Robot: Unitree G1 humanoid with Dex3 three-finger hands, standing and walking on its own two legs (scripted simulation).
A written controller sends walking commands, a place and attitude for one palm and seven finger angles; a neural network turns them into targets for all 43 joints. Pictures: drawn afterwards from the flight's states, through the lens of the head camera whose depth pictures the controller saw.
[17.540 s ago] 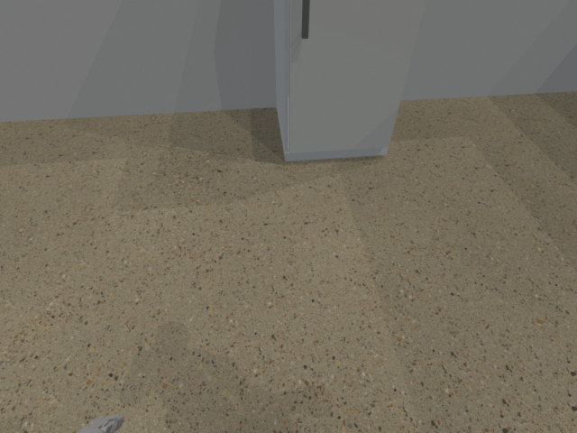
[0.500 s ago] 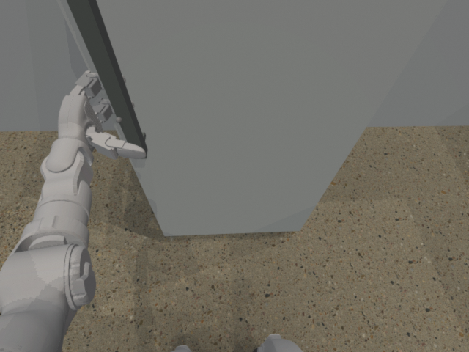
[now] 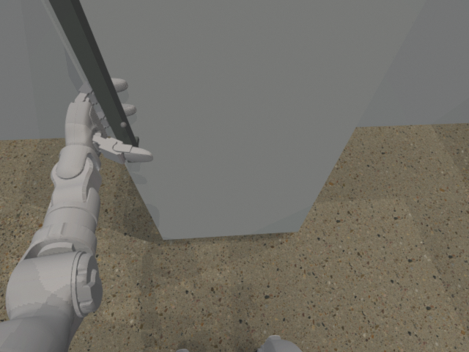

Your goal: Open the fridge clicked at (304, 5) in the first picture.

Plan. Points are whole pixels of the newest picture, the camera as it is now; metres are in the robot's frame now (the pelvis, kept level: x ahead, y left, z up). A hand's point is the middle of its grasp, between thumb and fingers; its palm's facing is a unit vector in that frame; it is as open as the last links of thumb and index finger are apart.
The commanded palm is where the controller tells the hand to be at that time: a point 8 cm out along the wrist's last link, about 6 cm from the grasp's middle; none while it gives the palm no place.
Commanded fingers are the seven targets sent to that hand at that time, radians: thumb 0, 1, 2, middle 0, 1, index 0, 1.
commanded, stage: slide the fingers in behind the handle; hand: left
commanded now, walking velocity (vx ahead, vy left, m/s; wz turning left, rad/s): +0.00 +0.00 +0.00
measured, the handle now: (95, 54) +0.53 +0.19 +0.20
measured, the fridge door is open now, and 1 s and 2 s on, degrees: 0 0 0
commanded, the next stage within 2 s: grip the handle and tug to test in 0.68 s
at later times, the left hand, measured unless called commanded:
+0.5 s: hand (125, 123) +0.48 +0.17 +0.10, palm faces +0.03 -1.00 -0.01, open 14.1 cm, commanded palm +0.45 +0.21 +0.11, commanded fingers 0.00 -0.50 0.30 -0.30 -1.20 -0.30 -1.20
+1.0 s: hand (124, 124) +0.48 +0.17 +0.10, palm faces +0.02 -1.00 +0.00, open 12.9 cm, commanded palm +0.45 +0.21 +0.11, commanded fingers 0.00 0.06 0.54 -0.36 -1.28 -0.36 -1.28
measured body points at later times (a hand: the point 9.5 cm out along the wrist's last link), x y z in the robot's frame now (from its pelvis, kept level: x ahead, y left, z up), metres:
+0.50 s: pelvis +0.00 +0.00 +0.00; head +0.08 +0.01 +0.44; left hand +0.47 +0.22 +0.11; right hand +0.03 -0.26 -0.12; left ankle -0.02 +0.12 -0.71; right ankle +0.02 -0.11 -0.71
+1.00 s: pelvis +0.01 +0.01 +0.00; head +0.08 +0.01 +0.44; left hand +0.47 +0.22 +0.11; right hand +0.05 -0.25 -0.12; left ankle -0.02 +0.12 -0.71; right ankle +0.02 -0.11 -0.71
